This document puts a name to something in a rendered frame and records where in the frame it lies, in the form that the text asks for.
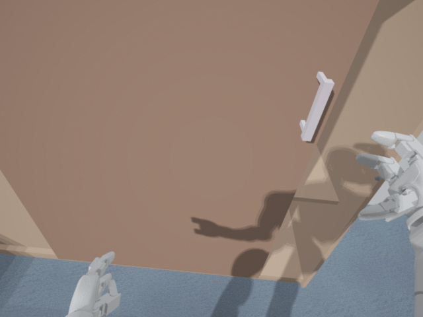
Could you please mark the left robot hand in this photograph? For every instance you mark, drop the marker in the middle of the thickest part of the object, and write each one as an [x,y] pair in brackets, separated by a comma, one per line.
[87,295]

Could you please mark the handle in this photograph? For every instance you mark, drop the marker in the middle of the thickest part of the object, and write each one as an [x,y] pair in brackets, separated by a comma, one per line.
[308,128]

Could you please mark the right robot forearm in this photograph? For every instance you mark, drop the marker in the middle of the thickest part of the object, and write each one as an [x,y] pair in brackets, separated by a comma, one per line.
[415,227]

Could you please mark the right robot hand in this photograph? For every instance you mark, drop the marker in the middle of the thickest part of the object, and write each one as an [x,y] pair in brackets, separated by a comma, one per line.
[398,203]

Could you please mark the wardrobe door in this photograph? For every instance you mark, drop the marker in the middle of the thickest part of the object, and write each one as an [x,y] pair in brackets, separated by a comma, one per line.
[166,131]
[16,225]

